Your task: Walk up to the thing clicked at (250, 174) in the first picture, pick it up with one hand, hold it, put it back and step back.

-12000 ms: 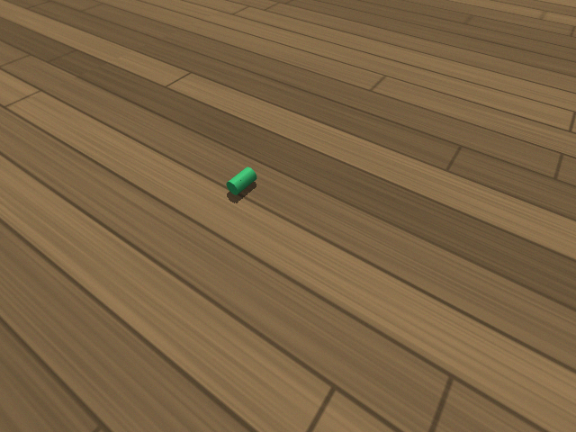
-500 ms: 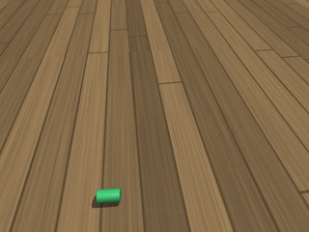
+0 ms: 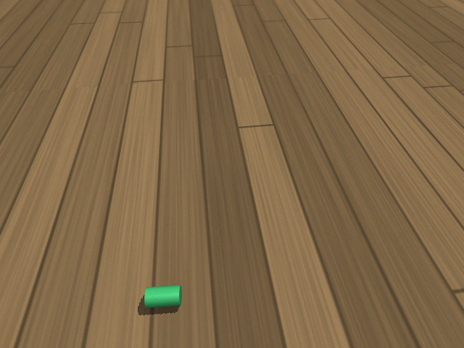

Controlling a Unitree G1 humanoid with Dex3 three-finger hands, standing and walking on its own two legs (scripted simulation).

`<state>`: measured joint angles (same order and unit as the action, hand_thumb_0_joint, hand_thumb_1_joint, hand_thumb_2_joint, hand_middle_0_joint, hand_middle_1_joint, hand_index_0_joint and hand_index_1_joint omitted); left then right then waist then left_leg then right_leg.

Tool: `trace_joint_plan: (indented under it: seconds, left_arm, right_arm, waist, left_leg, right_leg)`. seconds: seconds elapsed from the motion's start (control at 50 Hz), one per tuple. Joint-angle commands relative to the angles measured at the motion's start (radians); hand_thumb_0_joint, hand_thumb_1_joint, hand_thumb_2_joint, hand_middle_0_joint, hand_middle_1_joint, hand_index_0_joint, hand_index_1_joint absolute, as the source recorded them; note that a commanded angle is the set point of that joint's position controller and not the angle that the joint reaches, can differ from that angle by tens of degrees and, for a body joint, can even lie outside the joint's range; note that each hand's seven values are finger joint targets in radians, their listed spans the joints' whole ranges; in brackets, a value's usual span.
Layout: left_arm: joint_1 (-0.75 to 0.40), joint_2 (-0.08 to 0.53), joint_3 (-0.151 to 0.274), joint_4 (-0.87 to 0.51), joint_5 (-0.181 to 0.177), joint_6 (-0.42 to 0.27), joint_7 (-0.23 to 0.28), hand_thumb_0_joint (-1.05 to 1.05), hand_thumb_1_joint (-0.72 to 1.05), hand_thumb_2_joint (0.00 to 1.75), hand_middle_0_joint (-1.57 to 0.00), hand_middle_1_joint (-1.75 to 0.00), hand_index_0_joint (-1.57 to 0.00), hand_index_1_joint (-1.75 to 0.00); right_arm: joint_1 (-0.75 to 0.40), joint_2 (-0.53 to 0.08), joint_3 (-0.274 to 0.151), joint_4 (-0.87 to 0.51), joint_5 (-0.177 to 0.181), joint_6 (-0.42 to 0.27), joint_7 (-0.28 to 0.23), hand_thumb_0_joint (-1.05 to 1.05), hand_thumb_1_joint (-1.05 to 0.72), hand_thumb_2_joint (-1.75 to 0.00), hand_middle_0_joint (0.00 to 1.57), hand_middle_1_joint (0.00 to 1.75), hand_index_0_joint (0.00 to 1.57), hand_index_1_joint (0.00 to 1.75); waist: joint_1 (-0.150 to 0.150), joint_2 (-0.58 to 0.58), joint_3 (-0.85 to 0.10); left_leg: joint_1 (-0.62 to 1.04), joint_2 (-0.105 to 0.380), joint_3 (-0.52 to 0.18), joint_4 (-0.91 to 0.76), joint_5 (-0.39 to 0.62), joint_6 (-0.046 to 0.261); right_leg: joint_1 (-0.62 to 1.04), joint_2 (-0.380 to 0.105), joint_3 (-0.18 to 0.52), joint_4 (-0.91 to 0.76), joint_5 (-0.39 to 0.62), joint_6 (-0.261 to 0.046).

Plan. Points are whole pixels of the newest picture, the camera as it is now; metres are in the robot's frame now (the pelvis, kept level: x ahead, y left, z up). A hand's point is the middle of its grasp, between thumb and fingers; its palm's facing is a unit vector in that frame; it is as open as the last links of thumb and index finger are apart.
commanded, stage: rise first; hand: left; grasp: from above
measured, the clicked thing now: (163, 296) +0.44 +0.28 -0.74
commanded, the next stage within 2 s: none
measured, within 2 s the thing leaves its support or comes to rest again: neither
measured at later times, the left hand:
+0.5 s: hand out of the picture +0.13 +0.26 -0.19, palm faces -0.07 -0.92 -0.39, open 12.4 cm
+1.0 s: hand out of the picture +0.12 +0.27 -0.23, palm faces -0.16 -0.87 -0.47, open 14.1 cm
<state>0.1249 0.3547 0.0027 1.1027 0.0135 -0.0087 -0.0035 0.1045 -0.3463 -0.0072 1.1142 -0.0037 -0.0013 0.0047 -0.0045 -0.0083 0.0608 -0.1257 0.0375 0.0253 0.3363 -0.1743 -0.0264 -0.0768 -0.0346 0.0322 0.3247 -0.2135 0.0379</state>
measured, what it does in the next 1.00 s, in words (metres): lowers itself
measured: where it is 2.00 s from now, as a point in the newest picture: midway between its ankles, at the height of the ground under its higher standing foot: outside the picture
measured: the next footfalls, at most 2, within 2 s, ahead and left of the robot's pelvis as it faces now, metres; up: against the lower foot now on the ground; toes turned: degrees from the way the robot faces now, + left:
none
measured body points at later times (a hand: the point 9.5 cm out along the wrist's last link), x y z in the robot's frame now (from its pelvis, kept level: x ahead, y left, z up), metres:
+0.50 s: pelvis -0.01 +0.00 -0.04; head +0.06 +0.01 +0.41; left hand +0.13 +0.31 -0.16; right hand +0.11 -0.25 -0.15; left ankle +0.01 +0.14 -0.75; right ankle -0.02 -0.14 -0.75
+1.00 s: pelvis -0.01 +0.01 -0.10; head +0.10 +0.03 +0.34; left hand +0.13 +0.31 -0.20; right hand +0.18 -0.24 -0.19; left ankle +0.01 +0.14 -0.75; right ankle -0.02 -0.14 -0.75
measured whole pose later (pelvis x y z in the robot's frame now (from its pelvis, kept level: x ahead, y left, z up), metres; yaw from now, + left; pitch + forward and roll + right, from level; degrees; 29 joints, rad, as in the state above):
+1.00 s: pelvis -0.01 +0.01 -0.10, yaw +1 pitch +19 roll -3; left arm 0.29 0.34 0.14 0.37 0.26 0.24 -0.02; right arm 0.19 -0.23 -0.03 0.54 0.00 -0.13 -0.02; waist -0.03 0.01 -0.12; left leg -0.98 0.05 -0.05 1.18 -0.53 -0.02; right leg -0.88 -0.01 -0.01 1.13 -0.58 0.04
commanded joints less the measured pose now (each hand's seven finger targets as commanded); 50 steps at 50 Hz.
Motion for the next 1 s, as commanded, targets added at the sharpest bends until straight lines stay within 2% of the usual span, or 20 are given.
trace_joint_plan:
  seconds: [0.0,0.04,0.06,0.08,0.1,0.12,0.14,0.16,0.2,0.26,0.4,0.46,0.56,0.58,0.6,0.64,0.66,0.84,0.88,0.98]
  left_arm:
    - [-0.017,0.215,0.042,-0.054,-0.002,-0.018,0.012,0.0,0.9,0.9,-0.2,-0.3,-0.2,-0.3]
    - [-0.017,0.22,0.043,-0.054,-0.002,-0.019,0.013,0.0,0.82,0.91,-0.17,-0.38,-0.18,-0.38]
    - [-0.368,0.053,0.051,-0.405,-0.043,-0.113,0.026,0.0,0.75,0.91,-0.25,-0.46,-0.24,-0.46]
    - [-0.482,0.089,0.064,-0.313,-0.042,-0.098,0.031,0.0,0.68,0.95,-0.22,-0.54,-0.2,-0.54]
    - [-0.284,0.196,0.13,-0.147,-0.014,-0.063,0.032,0.0,0.61,0.91,-0.22,-0.62,-0.21,-0.62]
    - [-0.258,0.21,0.146,-0.079,0.009,-0.047,0.016,0.0,0.53,0.9,-0.19,-0.7,-0.19,-0.7]
    - [-0.334,0.24,0.161,-0.093,0.03,-0.044,0.0,0.0,0.45,0.91,-0.17,-0.77,-0.17,-0.77]
    - [-0.297,0.259,0.187,-0.078,0.065,-0.048,-0.014,0.0,0.37,0.9,-0.17,-0.83,-0.18,-0.82]
    - [-0.116,0.229,0.218,-0.055,0.109,-0.028,-0.034,0.0,0.21,0.91,-0.12,-0.94,-0.15,-0.92]
    - [-0.077,0.205,0.21,-0.174,0.138,0.02,-0.026,0.0,-0.03,0.94,-0.07,-1.04,-0.1,-1.01]
    - [-0.102,0.17,0.198,-0.349,0.167,0.118,-0.015,0.0,-0.5,0.99,-0.07,-1.08,-0.07,-1.08]
    - [-0.107,0.174,0.208,-0.43,0.18,0.11,-0.014,0.0,-0.54,1.0,-0.07,-1.07,-0.06,-1.08]
    - [0.005,0.156,0.204,-0.547,0.205,0.122,-0.016,0.0,-0.58,1.03,-0.07,-1.05,-0.05,-1.07]
    - [-0.021,0.183,0.225,-0.642,0.206,0.122,-0.014,0.0,-0.57,1.04,-0.06,-1.05,-0.04,-1.07]
    - [0.034,0.162,0.209,-0.585,0.213,0.139,-0.015,0.0,-0.57,1.04,-0.06,-1.04,-0.04,-1.06]
    - [0.101,0.159,0.218,-0.617,0.219,0.16,-0.013,0.0,-0.56,1.03,-0.06,-1.04,-0.04,-1.06]
    - [0.061,0.172,0.217,-0.707,0.219,0.164,-0.011,0.0,-0.56,1.02,-0.06,-1.05,-0.04,-1.06]
    - [0.195,0.16,0.216,-0.781,0.247,0.229,-0.009,0.0,-0.55,0.97,-0.08,-1.06,-0.08,-1.06]
    - [0.202,0.164,0.211,-0.854,0.253,0.23,-0.006,0.0,-0.55,0.96,-0.08,-1.06,-0.08,-1.06]
    - [0.229,0.165,0.215,-0.89,0.263,0.238,0.0,0.0,-0.58,0.96,-0.1,-1.05,-0.1,-1.05]
  right_arm:
    - [-0.03,-0.216,-0.044,-0.054,-0.003,-0.028,-0.011,0.0,-0.9,-0.9,0.2,0.3,0.2,0.3]
    - [-0.026,-0.214,-0.043,-0.054,-0.002,-0.027,-0.011,0.0,-0.92,-0.91,0.2,0.3,0.2,0.3]
    - [0.002,-0.049,-0.002,-0.329,0.059,-0.073,-0.028,0.0,-1.0,-0.92,0.2,0.3,0.2,0.3]
    - [0.053,-0.076,-0.004,-0.273,0.061,-0.073,-0.037,0.0,-0.97,-0.92,0.2,0.3,0.2,0.3]
    - [0.087,-0.114,-0.03,-0.274,0.064,-0.064,-0.048,0.0,-0.95,-0.91,0.2,0.3,0.2,0.3]
    - [0.097,-0.117,-0.043,-0.294,0.055,-0.062,-0.047,0.0,-0.93,-0.91,0.2,0.3,0.2,0.3]
    - [0.105,-0.111,-0.049,-0.319,0.051,-0.065,-0.047,0.0,-0.92,-0.9,0.2,0.3,0.2,0.3]
    - [0.109,-0.112,-0.069,-0.342,0.035,-0.071,-0.047,0.0,-0.93,-0.91,0.2,0.3,0.2,0.3]
    - [0.144,-0.099,-0.084,-0.384,0.021,-0.075,-0.037,0.0,-0.91,-0.9,0.2,0.3,0.2,0.3]
    - [0.128,-0.087,-0.091,-0.454,0.03,-0.076,-0.034,0.0,-0.91,-0.9,0.2,0.3,0.2,0.3]
    - [0.115,-0.066,-0.088,-0.542,0.03,-0.088,-0.017,0.0,-0.89,-0.9,0.2,0.3,0.2,0.3]
    - [0.127,-0.06,-0.092,-0.555,0.024,-0.107,-0.017,0.0,-0.89,-0.9,0.2,0.3,0.2,0.3]
    - [0.143,-0.052,-0.098,-0.587,0.019,-0.133,-0.025,0.0,-0.88,-0.9,0.2,0.3,0.2,0.3]
    - [0.121,-0.056,-0.101,-0.62,0.018,-0.139,-0.026,0.0,-0.88,-0.9,0.2,0.3,0.2,0.3]
    - [0.129,-0.056,-0.099,-0.606,0.019,-0.139,-0.026,0.0,-0.89,-0.9,0.2,0.3,0.2,0.3]
    - [0.143,-0.049,-0.099,-0.606,0.017,-0.141,-0.028,0.0,-0.88,-0.9,0.2,0.3,0.2,0.3]
    - [0.113,-0.049,-0.098,-0.646,0.018,-0.146,-0.031,0.0,-0.88,-0.89,0.2,0.3,0.2,0.3]
    - [0.118,-0.034,-0.089,-0.669,0.01,-0.167,-0.033,0.0,-0.92,-0.9,0.2,0.3,0.2,0.3]
    - [0.106,-0.029,-0.089,-0.699,0.009,-0.175,-0.034,0.0,-0.92,-0.9,0.2,0.3,0.2,0.3]
    - [0.1,-0.032,-0.088,-0.704,0.006,-0.183,-0.026,0.0,-0.94,-0.91,0.2,0.3,0.2,0.3]
  waist:
    - [0.002,0.019,-0.103]
    - [0.0,0.003,-0.095]
    - [-0.108,0.027,-0.025]
    - [-0.08,0.009,-0.069]
    - [-0.049,-0.004,-0.04]
    - [-0.049,-0.03,-0.071]
    - [-0.041,-0.049,-0.099]
    - [-0.02,-0.032,-0.17]
    - [0.031,0.028,-0.27]
    - [0.034,0.079,-0.296]
    - [-0.007,0.038,-0.251]
    - [-0.013,0.073,-0.278]
    - [-0.023,0.079,-0.364]
    - [-0.012,0.094,-0.4]
    - [-0.021,0.081,-0.355]
    - [-0.015,0.065,-0.386]
    - [-0.013,0.078,-0.394]
    - [-0.025,0.062,-0.414]
    - [-0.021,0.093,-0.462]
    - [-0.021,0.101,-0.464]
  left_leg:
    - [0.075,0.106,-0.071,-0.03,0.208,0.039]
    - [0.069,0.105,-0.072,-0.028,0.215,0.036]
    - [-0.09,-0.035,0.039,0.045,0.038,0.033]
    - [-0.078,-0.036,0.033,0.052,0.008,0.034]
    - [-0.105,-0.033,0.032,0.06,-0.001,0.032]
    - [-0.141,-0.04,0.029,0.105,-0.01,0.035]
    - [-0.169,-0.037,0.021,0.142,0.002,0.038]
    - [-0.169,-0.04,0.022,0.173,0.021,0.034]
    - [-0.199,-0.053,0.015,0.225,0.072,0.023]
    - [-0.199,-0.056,0.011,0.22,0.103,0.016]
    - [-0.326,-0.036,0.0,0.325,-0.018,0.02]
    - [-0.374,-0.026,-0.011,0.392,-0.059,0.016]
    - [-0.413,-0.015,-0.028,0.498,0.026,0.019]
    - [-0.414,-0.015,-0.029,0.512,0.039,0.02]
    - [-0.443,-0.013,-0.031,0.516,0.004,0.018]
    - [-0.461,-0.013,-0.032,0.548,0.024,0.025]
    - [-0.468,-0.013,-0.03,0.563,0.033,0.026]
    - [-0.572,-0.014,-0.036,0.672,0.024,0.034]
    - [-0.564,-0.014,-0.035,0.704,0.066,0.037]
    - [-0.614,-0.005,-0.058,0.73,0.053,0.031]
  right_leg:
    - [-0.031,-0.097,0.047,-0.035,0.22,-0.053]
    - [-0.025,-0.099,0.046,-0.037,0.23,-0.053]
    - [-0.244,0.033,-0.037,0.027,0.124,-0.036]
    - [-0.205,0.031,-0.048,0.035,0.084,-0.035]
    - [-0.213,0.04,-0.059,0.04,0.048,-0.042]
    - [-0.237,0.039,-0.06,0.064,0.024,-0.043]
    - [-0.262,0.042,-0.061,0.104,0.036,-0.044]
    - [-0.256,0.036,-0.056,0.141,0.057,-0.046]
    - [-0.242,0.034,-0.058,0.207,0.085,-0.055]
    - [-0.246,0.039,-0.063,0.218,0.104,-0.055]
    - [-0.407,0.046,-0.074,0.318,-0.029,-0.05]
    - [-0.486,0.047,-0.073,0.396,-0.068,-0.049]
    - [-0.556,0.047,-0.074,0.51,-0.002,-0.046]
    - [-0.556,0.045,-0.072,0.52,0.006,-0.047]
    - [-0.585,0.048,-0.074,0.527,-0.026,-0.047]
    - [-0.582,0.047,-0.072,0.546,-0.007,-0.046]
    - [-0.591,0.047,-0.071,0.555,0.007,-0.045]
    - [-0.67,0.047,-0.072,0.641,0.002,-0.041]
    - [-0.687,0.046,-0.069,0.664,0.038,-0.041]
    - [-0.754,0.052,-0.082,0.723,-0.015,-0.048]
